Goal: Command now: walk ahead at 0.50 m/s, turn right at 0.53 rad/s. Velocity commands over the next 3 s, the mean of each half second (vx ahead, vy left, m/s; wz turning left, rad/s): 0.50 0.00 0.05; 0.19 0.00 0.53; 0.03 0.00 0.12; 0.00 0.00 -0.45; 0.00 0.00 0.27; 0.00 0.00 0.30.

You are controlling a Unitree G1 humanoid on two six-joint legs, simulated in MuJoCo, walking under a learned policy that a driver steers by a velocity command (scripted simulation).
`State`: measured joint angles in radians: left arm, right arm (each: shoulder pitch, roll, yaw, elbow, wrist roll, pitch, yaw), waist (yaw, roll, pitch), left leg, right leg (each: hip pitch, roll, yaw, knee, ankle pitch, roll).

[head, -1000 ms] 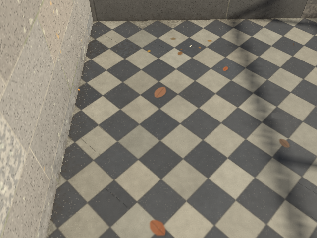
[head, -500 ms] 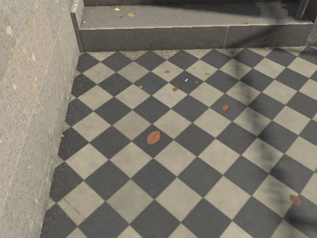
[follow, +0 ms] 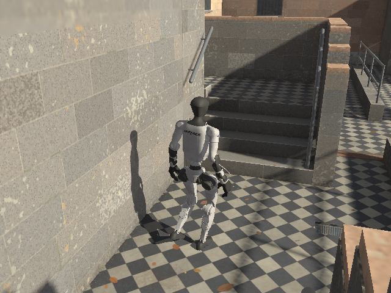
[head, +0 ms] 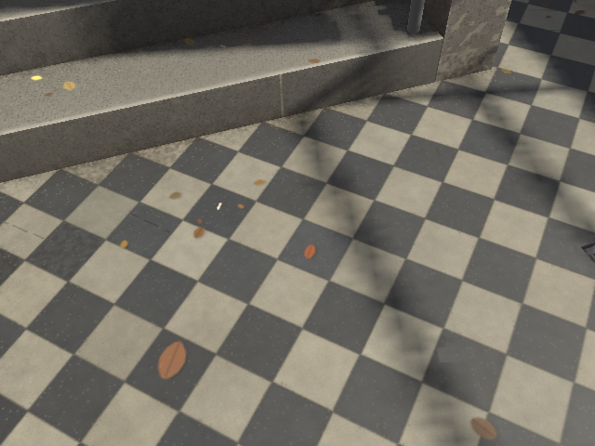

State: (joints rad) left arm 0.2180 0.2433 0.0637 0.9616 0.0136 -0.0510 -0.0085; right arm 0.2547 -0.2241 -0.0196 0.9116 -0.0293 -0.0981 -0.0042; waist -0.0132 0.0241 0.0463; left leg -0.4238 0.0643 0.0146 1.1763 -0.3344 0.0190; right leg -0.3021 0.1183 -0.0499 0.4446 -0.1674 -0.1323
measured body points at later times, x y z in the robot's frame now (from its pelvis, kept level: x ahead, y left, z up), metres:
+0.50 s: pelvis +0.28 +0.03 -0.01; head +0.31 +0.03 +0.44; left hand +0.27 +0.29 -0.15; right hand +0.41 -0.23 -0.14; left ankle +0.35 +0.08 -0.74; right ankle +0.11 -0.06 -0.64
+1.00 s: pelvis +0.47 +0.02 -0.01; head +0.51 +0.02 +0.44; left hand +0.54 +0.32 -0.10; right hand +0.62 -0.24 -0.14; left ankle +0.35 +0.07 -0.69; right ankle +0.58 -0.04 -0.74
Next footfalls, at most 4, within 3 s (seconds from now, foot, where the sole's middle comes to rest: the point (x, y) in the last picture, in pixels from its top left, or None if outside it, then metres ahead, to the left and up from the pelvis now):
0.42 left None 0.39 0.08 -0.77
0.94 right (328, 377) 0.61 -0.02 -0.77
1.34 left None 0.44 0.13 -0.77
1.72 right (356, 428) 0.49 -0.08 -0.77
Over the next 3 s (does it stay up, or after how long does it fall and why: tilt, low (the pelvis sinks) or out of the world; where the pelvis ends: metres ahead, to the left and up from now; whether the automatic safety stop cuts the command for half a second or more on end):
stays up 0.43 -0.03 0.01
